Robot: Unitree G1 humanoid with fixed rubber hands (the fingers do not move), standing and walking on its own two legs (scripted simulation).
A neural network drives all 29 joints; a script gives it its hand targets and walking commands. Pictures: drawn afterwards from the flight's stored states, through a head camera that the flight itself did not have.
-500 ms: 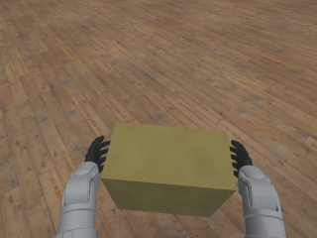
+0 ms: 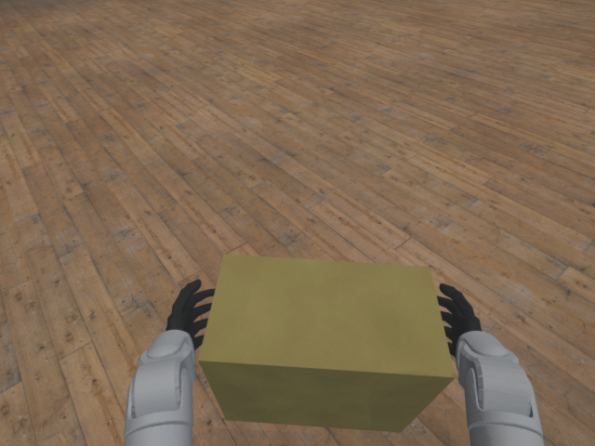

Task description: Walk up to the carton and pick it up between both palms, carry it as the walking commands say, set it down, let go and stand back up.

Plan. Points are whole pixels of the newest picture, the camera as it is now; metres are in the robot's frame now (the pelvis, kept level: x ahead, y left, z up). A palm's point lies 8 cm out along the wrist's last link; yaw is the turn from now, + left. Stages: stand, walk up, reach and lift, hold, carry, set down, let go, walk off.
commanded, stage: set down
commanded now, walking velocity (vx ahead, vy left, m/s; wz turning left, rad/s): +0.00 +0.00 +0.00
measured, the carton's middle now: (319, 350) +0.30 +0.00 -0.04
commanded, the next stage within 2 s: none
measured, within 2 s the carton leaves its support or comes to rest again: neither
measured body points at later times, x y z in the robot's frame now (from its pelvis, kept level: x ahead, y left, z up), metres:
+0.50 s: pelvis +0.00 -0.01 -0.01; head +0.04 -0.01 +0.44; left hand +0.30 +0.19 -0.03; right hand +0.31 -0.19 -0.04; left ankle -0.01 +0.11 -0.75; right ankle +0.02 -0.12 -0.75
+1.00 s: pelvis -0.05 -0.01 -0.06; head +0.12 -0.01 +0.36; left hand +0.32 +0.19 -0.12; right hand +0.34 -0.19 -0.13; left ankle -0.01 +0.11 -0.75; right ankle +0.02 -0.12 -0.75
